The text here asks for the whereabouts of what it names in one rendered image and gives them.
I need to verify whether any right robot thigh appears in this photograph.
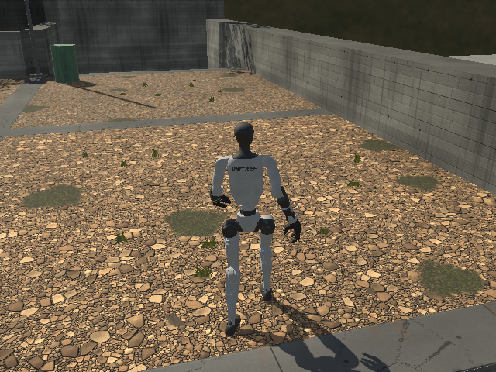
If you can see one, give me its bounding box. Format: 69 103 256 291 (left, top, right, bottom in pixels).
259 215 275 260

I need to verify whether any right robot hand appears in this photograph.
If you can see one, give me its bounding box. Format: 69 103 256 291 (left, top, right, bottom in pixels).
284 220 301 243

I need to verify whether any robot right shin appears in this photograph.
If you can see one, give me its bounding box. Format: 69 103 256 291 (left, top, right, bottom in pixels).
260 246 272 291

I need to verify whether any robot right upper arm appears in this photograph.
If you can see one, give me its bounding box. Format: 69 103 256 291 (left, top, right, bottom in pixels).
261 155 284 198

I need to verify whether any robot right forearm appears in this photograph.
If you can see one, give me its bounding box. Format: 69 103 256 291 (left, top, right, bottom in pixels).
277 186 298 224

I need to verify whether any robot left upper arm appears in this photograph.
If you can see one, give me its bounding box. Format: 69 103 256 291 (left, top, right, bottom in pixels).
211 156 229 197

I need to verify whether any robot left forearm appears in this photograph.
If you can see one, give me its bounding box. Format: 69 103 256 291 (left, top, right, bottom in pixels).
210 185 221 203

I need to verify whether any left robot hand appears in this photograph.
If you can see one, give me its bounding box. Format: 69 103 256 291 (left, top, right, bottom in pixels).
212 195 231 208

